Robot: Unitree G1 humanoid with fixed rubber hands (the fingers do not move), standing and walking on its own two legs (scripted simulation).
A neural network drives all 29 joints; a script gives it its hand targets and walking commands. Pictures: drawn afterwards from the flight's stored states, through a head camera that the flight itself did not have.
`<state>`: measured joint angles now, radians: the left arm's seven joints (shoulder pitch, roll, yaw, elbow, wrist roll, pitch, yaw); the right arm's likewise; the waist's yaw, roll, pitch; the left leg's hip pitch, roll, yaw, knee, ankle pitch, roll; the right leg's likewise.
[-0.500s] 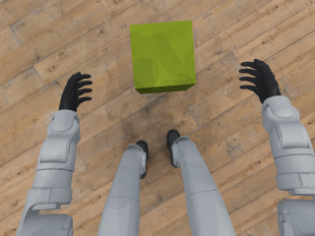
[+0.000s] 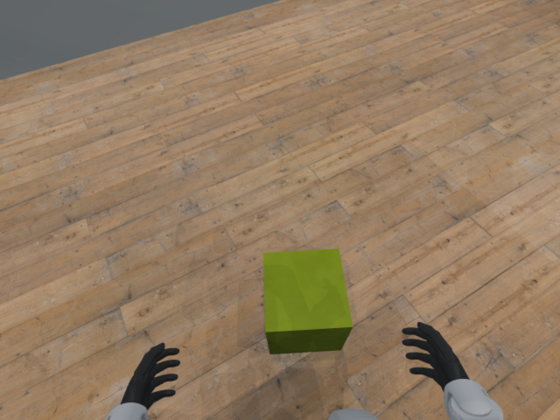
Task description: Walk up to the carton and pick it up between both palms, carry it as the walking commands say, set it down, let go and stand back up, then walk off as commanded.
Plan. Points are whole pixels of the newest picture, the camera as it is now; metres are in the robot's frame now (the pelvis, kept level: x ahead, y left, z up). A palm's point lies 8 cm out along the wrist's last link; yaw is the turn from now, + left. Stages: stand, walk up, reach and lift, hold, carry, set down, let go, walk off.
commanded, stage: let go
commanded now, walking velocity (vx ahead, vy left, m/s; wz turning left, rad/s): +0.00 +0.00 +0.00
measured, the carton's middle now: (303, 303) +0.49 -0.06 -0.63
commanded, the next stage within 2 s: stand in 0.46 s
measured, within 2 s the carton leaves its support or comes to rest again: neither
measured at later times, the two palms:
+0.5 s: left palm (133, 390) +0.17 +0.23 -0.07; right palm (448, 377) +0.17 -0.22 -0.07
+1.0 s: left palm out of the picture +0.11 +0.30 -0.07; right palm (509, 418) +0.12 -0.29 -0.08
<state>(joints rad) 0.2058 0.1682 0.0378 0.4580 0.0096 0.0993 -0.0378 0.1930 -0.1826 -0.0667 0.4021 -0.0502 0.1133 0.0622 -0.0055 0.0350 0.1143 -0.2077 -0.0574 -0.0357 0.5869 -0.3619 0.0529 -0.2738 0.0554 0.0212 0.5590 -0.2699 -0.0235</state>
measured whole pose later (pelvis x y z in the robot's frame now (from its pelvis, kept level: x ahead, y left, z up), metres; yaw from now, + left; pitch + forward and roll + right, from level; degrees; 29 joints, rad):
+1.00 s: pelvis +0.02 +0.00 +0.00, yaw +1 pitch -3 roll +0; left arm 0.31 0.32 0.07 0.80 0.04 -0.03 0.01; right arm 0.31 -0.33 -0.07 0.77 -0.04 -0.02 -0.01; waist -0.01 0.02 -0.15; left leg -0.10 -0.07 -0.04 0.49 -0.34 0.06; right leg -0.19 0.03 0.01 0.52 -0.29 -0.02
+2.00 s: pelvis -0.02 -0.03 +0.01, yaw +3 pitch -4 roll +0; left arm 0.18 0.35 0.02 1.07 0.01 -0.04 0.00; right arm 0.19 -0.35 -0.02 1.04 -0.01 -0.03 0.00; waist 0.01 0.01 -0.03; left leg -0.10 -0.05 -0.09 0.40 -0.23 0.02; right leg -0.15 0.04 -0.03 0.38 -0.16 -0.05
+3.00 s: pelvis +0.07 +0.05 -0.01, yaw +15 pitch -2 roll -1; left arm 0.26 0.28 0.04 1.07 0.05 -0.02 -0.03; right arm 0.35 -0.20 -0.05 1.05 -0.02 -0.02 0.00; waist -0.02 -0.04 -0.01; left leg -0.30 0.01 0.02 0.73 -0.41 0.02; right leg -0.35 -0.07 -0.06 1.03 -0.48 0.03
